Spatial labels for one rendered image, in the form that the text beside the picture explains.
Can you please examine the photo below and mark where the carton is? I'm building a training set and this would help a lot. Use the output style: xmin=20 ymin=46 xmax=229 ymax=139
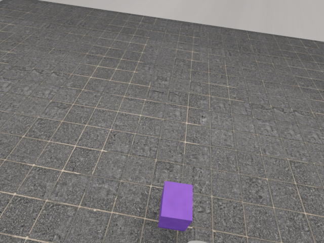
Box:
xmin=158 ymin=181 xmax=193 ymax=231

